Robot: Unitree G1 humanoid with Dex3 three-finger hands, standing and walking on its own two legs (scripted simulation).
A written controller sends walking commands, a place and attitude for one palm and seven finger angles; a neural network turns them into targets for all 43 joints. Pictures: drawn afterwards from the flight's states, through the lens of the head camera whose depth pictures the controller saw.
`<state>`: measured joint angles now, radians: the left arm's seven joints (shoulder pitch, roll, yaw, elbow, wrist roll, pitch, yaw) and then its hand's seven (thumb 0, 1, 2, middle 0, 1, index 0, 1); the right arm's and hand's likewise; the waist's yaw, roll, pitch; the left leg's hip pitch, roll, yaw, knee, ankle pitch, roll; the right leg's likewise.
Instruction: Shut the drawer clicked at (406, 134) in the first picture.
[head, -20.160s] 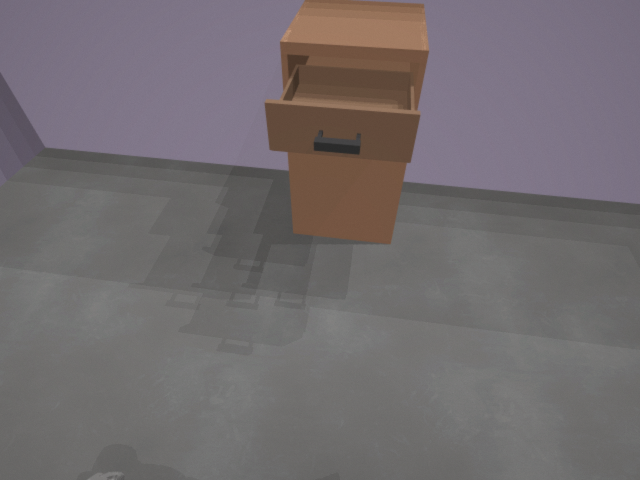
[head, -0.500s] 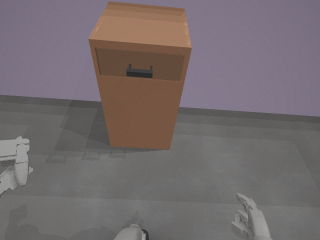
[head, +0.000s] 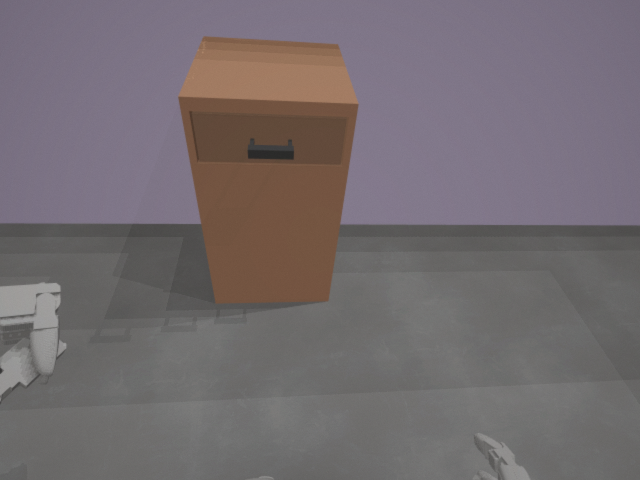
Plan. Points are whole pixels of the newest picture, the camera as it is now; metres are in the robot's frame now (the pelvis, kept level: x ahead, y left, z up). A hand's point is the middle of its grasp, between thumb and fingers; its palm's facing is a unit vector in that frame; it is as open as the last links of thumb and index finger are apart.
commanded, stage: stop stepping back and stand still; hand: left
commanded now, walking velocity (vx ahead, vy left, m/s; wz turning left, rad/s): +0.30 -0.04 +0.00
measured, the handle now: (271, 147) +0.90 +0.19 -0.05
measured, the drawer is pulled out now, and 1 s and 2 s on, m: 0.00 0.00 0.00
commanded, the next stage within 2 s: let the arm hang, fingers relaxed in 0.38 s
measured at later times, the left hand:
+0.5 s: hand (13, 391) +0.14 +0.27 +0.16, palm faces +0.44 -0.80 -0.40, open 3.2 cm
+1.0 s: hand out of the picture -0.10 +0.23 -0.16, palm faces +0.14 -0.96 -0.23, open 4.6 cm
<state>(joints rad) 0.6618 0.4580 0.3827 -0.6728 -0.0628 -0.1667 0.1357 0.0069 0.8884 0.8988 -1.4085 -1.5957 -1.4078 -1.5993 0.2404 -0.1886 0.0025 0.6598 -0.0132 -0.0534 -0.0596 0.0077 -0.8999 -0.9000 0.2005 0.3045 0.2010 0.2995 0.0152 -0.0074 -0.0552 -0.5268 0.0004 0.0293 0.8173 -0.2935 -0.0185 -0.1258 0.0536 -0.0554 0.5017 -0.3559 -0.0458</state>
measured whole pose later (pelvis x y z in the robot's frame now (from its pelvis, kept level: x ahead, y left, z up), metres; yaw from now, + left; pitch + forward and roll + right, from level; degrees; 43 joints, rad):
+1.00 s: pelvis -0.04 +0.04 +0.01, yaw +6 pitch -1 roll -1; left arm 0.34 0.20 0.01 1.10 0.01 0.02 0.02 0.01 0.91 0.90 -0.69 -0.86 -0.68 -0.84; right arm 0.28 -0.18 -0.02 1.06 -0.02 0.02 -0.03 0.00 -0.93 -0.90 0.20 0.30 0.20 0.30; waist 0.02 0.01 0.07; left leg -0.26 -0.01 0.01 0.44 -0.16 0.02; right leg -0.18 0.01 -0.03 0.43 -0.23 -0.01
